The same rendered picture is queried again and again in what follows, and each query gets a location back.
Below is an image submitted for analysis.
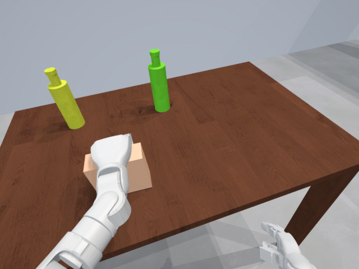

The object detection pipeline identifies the robot left hand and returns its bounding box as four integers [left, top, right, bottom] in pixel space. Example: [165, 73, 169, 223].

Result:
[91, 133, 134, 186]

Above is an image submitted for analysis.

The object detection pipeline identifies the table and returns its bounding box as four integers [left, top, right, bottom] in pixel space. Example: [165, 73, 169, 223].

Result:
[0, 62, 359, 269]

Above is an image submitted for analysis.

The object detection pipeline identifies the sponge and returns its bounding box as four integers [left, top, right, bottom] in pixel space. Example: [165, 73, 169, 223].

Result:
[83, 142, 152, 193]

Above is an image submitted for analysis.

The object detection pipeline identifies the robot left forearm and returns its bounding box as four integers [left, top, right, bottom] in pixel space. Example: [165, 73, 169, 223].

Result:
[36, 163, 131, 269]

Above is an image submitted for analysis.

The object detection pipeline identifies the robot right forearm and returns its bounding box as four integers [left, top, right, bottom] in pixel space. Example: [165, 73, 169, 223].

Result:
[283, 253, 317, 269]

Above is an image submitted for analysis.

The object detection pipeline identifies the robot right hand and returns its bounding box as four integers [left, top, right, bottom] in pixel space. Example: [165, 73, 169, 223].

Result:
[259, 222, 302, 269]

